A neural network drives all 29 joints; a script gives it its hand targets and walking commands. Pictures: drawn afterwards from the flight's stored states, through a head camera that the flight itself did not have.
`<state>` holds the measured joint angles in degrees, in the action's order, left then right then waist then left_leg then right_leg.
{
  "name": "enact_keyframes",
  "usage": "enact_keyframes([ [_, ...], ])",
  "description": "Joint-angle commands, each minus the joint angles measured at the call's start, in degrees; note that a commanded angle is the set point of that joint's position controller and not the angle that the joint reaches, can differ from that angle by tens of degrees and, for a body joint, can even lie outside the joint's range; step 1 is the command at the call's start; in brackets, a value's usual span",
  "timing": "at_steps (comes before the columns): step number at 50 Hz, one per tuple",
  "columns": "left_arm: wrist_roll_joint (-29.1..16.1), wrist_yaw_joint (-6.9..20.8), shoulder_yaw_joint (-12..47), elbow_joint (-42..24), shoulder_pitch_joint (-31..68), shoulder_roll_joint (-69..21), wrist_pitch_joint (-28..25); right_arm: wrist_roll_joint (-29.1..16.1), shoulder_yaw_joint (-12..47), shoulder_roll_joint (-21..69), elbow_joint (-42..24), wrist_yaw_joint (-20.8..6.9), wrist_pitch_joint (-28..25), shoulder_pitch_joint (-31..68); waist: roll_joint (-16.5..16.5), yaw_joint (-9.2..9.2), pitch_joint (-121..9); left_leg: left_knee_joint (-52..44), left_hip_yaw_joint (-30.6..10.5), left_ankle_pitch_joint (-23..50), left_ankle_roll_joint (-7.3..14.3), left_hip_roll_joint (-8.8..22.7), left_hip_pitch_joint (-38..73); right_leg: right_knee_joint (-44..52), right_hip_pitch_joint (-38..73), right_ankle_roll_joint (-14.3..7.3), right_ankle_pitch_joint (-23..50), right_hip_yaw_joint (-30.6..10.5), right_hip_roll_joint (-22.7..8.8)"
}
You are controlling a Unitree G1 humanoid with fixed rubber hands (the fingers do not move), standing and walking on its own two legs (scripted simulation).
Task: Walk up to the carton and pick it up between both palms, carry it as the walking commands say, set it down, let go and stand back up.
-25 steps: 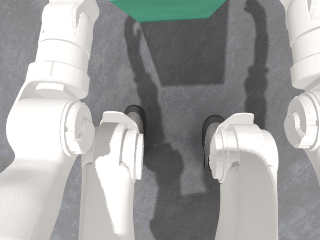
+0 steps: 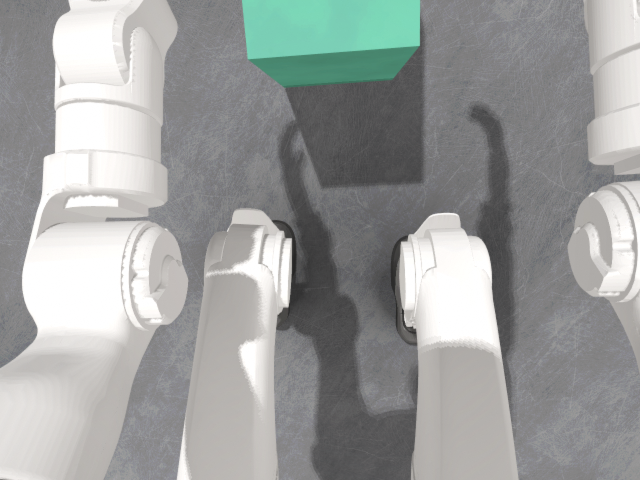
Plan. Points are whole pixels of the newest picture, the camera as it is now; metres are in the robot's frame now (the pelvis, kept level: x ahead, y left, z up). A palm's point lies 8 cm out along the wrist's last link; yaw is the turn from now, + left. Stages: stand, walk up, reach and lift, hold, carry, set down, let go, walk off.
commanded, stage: set down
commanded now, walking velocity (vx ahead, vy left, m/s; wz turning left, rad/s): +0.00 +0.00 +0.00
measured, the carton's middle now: out of the picture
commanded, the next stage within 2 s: let go in 0.68 s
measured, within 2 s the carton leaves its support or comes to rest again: neither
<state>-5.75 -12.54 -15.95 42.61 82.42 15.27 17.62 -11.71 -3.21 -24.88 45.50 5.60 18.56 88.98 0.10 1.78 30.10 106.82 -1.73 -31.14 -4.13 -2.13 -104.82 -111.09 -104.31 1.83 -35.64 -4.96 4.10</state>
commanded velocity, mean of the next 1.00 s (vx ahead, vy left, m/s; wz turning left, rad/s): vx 0.00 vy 0.00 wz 0.00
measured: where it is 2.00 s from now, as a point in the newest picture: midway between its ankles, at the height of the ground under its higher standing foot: (342, 299)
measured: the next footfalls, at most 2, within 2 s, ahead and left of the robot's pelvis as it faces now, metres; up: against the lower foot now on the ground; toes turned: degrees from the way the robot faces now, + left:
none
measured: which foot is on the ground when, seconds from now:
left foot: down 0.00-1.00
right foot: down 0.00-1.00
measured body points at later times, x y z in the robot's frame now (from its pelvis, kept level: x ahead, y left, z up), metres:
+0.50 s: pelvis -0.01 +0.00 +0.12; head +0.34 -0.02 +0.38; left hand +0.56 +0.18 +0.01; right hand +0.60 -0.17 +0.03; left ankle +0.12 +0.14 -0.44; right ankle +0.10 -0.12 -0.44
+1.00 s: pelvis +0.02 -0.01 +0.21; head +0.35 -0.02 +0.51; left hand +0.48 +0.20 +0.07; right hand +0.51 -0.17 +0.07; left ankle +0.12 +0.14 -0.44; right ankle +0.10 -0.12 -0.44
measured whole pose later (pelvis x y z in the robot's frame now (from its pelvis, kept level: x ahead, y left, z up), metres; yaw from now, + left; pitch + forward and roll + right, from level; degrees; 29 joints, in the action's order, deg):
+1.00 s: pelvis +0.02 -0.01 +0.21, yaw -2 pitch +20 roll +2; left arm -5.7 -3.8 -12.4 26.4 49.6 15.2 18.1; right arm -1.1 -3.2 -13.8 29.8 9.6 20.0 58.0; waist -0.4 1.8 30.0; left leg 59.5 -2.2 -18.1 -3.1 -0.4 -60.9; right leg -63.7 -61.2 0.5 -21.8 -5.0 2.8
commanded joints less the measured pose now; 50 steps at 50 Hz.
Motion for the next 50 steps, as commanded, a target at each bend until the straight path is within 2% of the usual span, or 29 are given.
enact_keyframes([
  [1,-3.6,-0.6,-2.2,-13.9,10.1,6.5,0.0,3.1,-0.5,-7.5,-10.0,0.4,0.0,16.8,-8.0,8.76,-125.7,-13.3,8.5,34.5,1.9,-4.8,42.9,17.3,47.8,-1.2,33.9,6.7,2.2],
  [7,-2.9,0.1,-1.2,-18.0,11.5,6.0,-0.3,2.6,-1.1,-6.3,-10.5,-0.1,-0.3,16.6,-4.8,8.34,-125.4,-18.8,7.4,38.4,1.8,-4.9,48.1,22.4,48.9,-1.5,37.8,6.1,2.1],
  [8,-2.6,0.2,-1.2,-16.9,11.7,6.8,0.0,3.2,-1.5,-6.8,-8.5,0.0,0.0,16.3,-4.6,7.74,-125.0,-19.9,7.5,37.7,1.8,-4.9,48.6,23.5,49.4,-1.3,37.3,6.3,2.1],
  [9,-2.7,0.4,-1.1,-16.8,11.6,6.5,0.2,3.1,-1.1,-6.6,-8.4,-0.2,0.1,16.7,-4.2,8.18,-124.8,-20.4,7.4,36.9,1.6,-4.7,49.0,24.3,50.0,-1.5,36.7,5.8,1.8],
  [10,-3.0,0.4,-0.8,-16.4,11.9,6.1,0.4,3.2,-1.7,-7.1,-8.5,-0.3,0.2,16.8,-4.7,7.35,-124.6,-21.9,7.2,36.8,1.6,-4.7,49.9,25.6,50.4,-1.4,36.3,6.0,2.0],
  [12,-2.8,0.3,-1.3,-15.2,11.9,7.0,1.1,3.3,-2.2,-8.1,-10.9,-0.3,0.4,18.5,-4.8,7.80,-125.3,-24.2,6.8,36.4,1.8,-4.4,53.1,28.1,51.8,-1.2,34.8,6.1,2.0],
  [14,-2.5,0.5,-1.5,-13.8,12.0,7.1,1.6,3.9,-2.1,-7.5,-8.7,-0.6,0.8,18.7,-5.7,8.07,-121.7,-27.1,6.7,33.2,1.8,-4.2,53.0,30.6,51.9,-0.9,31.7,6.3,1.8],
  [15,-2.4,0.4,-2.1,-15.9,13.4,7.5,1.8,3.9,-2.7,-8.6,-10.1,-0.7,0.9,19.6,-5.5,8.09,-123.3,-27.9,6.8,33.8,1.7,-4.2,54.8,31.7,53.2,-1.0,32.0,5.9,1.9],
  [17,-2.4,0.4,-1.9,-14.7,14.6,7.6,2.3,3.8,-2.8,-8.9,-8.8,-1.0,1.3,20.6,-5.1,8.42,-121.6,-30.1,6.5,31.9,1.6,-3.7,57.1,34.1,52.3,-1.0,28.9,5.9,1.8],
  [20,-2.5,0.0,-2.3,-17.0,16.7,8.9,3.0,3.4,-2.8,-9.8,-10.2,-1.2,1.8,21.9,-4.7,9.00,-122.3,-33.5,6.6,30.9,1.6,-3.5,61.1,37.9,54.5,-0.8,26.8,5.5,1.8],
  [21,-2.2,0.0,-2.5,-16.5,17.9,9.9,3.3,3.6,-3.6,-10.8,-11.0,-1.2,2.1,23.6,-5.1,8.70,-121.9,-34.3,6.4,29.6,1.7,-3.1,61.6,38.8,55.1,-0.8,25.7,5.5,1.9],
  [23,-2.0,0.2,-2.9,-15.2,18.6,9.9,3.6,3.5,-3.0,-10.3,-9.7,-1.4,2.6,23.9,-4.9,9.44,-118.8,-37.2,7.0,27.6,1.7,-2.9,62.3,41.9,56.1,-0.8,23.3,5.3,1.6],
  [25,-1.7,0.3,-2.9,-15.7,18.4,9.5,3.6,3.8,-3.4,-10.1,-10.2,-1.6,2.5,23.4,-4.8,9.39,-119.5,-39.4,6.9,29.3,1.6,-2.9,64.8,44.0,58.9,-0.8,25.5,5.0,1.6],
  [26,-1.4,0.4,-2.9,-14.6,18.8,9.7,3.6,3.3,-2.8,-9.6,-9.4,-1.8,2.6,23.8,-4.4,9.88,-118.3,-40.4,7.1,28.4,1.8,-2.7,65.1,45.3,58.8,-0.7,24.3,4.7,1.5],
  [28,-0.1,1.1,-4.5,-9.3,16.9,8.7,3.4,4.9,-2.8,-7.9,-3.8,-2.2,2.4,21.8,-6.0,10.02,-109.8,-41.8,7.1,26.4,1.9,-2.5,61.0,47.2,58.2,-0.8,22.7,4.3,0.9],
  [31,2.5,2.5,-5.5,-4.5,14.0,5.9,1.8,6.4,-2.7,-4.8,0.4,-3.3,1.1,19.2,-4.9,10.85,-102.2,-43.8,7.0,26.4,1.7,-1.9,59.5,49.6,57.1,-1.6,22.3,3.9,0.4],
  [32,2.7,2.9,-5.0,-4.6,12.9,4.7,1.0,6.9,-3.1,-4.0,0.4,-3.6,0.3,18.1,-4.7,10.40,-101.0,-44.7,6.9,27.6,1.6,-1.8,59.6,50.2,57.4,-1.8,23.7,4.1,0.5],
  [33,3.3,3.3,-5.2,-5.2,12.1,4.6,0.1,6.9,-3.1,-3.6,-0.4,-3.9,-0.4,18.0,-4.3,10.92,-102.4,-44.7,7.1,29.0,1.5,-1.9,60.6,50.2,58.4,-1.8,25.4,4.2,0.6],
  [36,4.2,3.9,-5.0,-5.7,8.1,4.5,-1.7,7.6,-3.7,-2.2,-4.1,-3.7,-2.2,15.7,-5.6,10.24,-108.3,-45.0,7.4,34.6,2.4,-2.5,63.1,49.6,65.0,-1.5,34.7,4.3,0.8],
  [37,5.2,4.4,-5.0,-6.1,5.7,5.9,-2.1,8.2,-4.0,-1.2,-4.6,-3.0,-2.1,13.2,-5.0,11.02,-112.1,-45.0,8.1,36.4,2.6,-2.8,64.9,49.7,68.4,-1.3,37.9,3.9,0.7],
  [38,5.5,4.8,-3.5,-6.6,3.2,5.3,-2.1,9.5,-4.6,-0.1,-4.8,-2.3,-2.0,10.3,-4.7,10.05,-116.2,-44.9,7.9,38.3,2.6,-3.1,66.5,49.2,71.5,-1.1,41.1,4.3,0.8],
  [39,6.8,5.2,-4.0,-7.6,-1.6,6.7,-2.0,10.1,-4.7,1.2,-6.0,-1.4,-1.6,5.4,-4.7,10.83,-121.4,-45.1,8.3,40.2,2.6,-3.4,69.1,49.6,76.1,-0.7,44.2,4.0,0.8],
  [40,7.1,5.6,-3.3,-10.1,-6.2,7.3,-2.0,10.6,-4.4,2.4,-8.1,-0.5,-1.4,0.9,-5.1,10.65,-125.5,-45.4,8.0,42.5,2.8,-3.7,70.6,49.2,80.4,-0.5,48.3,3.6,0.8],
  [42,7.9,6.7,-2.0,-19.2,-15.2,10.2,-2.5,11.7,-4.4,4.8,-17.5,2.3,-1.3,-7.7,-4.6,10.50,-133.6,-45.6,7.8,49.6,3.4,-4.7,74.3,48.2,89.0,0.0,59.8,2.6,1.0],
  [44,7.9,8.2,-0.1,-26.5,-20.3,12.6,-2.8,12.5,-5.6,5.8,-24.4,4.6,-1.1,-13.4,-2.7,9.34,-133.3,-46.8,6.7,52.2,3.9,-5.1,77.2,48.7,89.7,-0.1,62.7,2.2,1.3],
  [45,7.4,9.0,1.0,-30.0,-22.2,13.7,-2.8,12.4,-6.4,5.8,-28.2,5.5,-1.0,-16.1,-2.6,8.52,-132.8,-47.6,6.4,52.7,4.0,-5.3,79.4,49.5,89.7,0.2,62.4,2.4,1.4],
  [47,5.7,9.9,3.5,-32.7,-24.5,13.1,-2.1,13.2,-7.8,3.3,-32.3,6.0,-0.7,-20.3,-0.6,5.69,-124.8,-49.9,4.6,50.5,3.6,-4.6,83.0,52.7,85.8,-0.1,56.3,2.6,1.1],
  [48,5.1,10.4,3.9,-34.3,-25.4,13.2,-1.9,13.3,-8.3,2.9,-33.5,6.0,-0.5,-22.0,0.2,5.14,-122.0,-50.8,4.1,48.6,3.1,-4.4,85.1,54.1,83.6,0.1,51.7,3.3,1.1],
  [50,4.8,11.2,5.8,-33.1,-33.1,11.7,-1.9,12.8,-7.5,4.4,-33.8,5.7,-0.7,-31.9,1.7,3.76,-113.2,-53.0,2.9,47.1,2.9,-3.8,88.2,57.7,80.8,0.1,46.7,3.6,0.8],
])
